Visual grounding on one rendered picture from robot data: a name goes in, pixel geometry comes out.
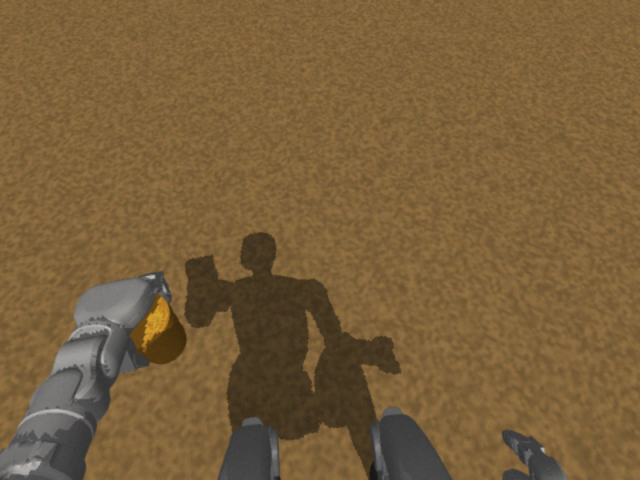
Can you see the cup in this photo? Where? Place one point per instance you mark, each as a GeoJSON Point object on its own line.
{"type": "Point", "coordinates": [160, 337]}

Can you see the right robot hand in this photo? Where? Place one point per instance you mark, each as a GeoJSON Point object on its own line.
{"type": "Point", "coordinates": [532, 454]}

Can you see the left robot arm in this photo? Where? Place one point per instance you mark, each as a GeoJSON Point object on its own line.
{"type": "Point", "coordinates": [54, 436]}

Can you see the left robot hand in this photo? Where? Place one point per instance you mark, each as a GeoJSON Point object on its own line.
{"type": "Point", "coordinates": [124, 303]}

